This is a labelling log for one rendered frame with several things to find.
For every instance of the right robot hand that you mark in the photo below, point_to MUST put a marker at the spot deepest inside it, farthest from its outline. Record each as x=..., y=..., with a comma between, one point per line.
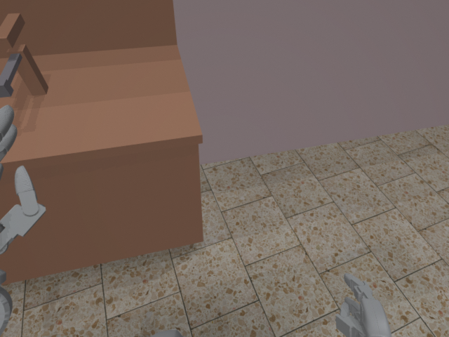
x=367, y=318

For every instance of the tap lever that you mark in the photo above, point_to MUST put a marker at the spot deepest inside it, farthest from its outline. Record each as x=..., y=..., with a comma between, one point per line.
x=8, y=74

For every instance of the counter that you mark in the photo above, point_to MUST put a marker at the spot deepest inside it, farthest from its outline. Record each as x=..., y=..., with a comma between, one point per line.
x=107, y=131

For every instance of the left robot hand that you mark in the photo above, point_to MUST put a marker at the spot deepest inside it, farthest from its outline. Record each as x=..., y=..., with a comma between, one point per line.
x=20, y=219

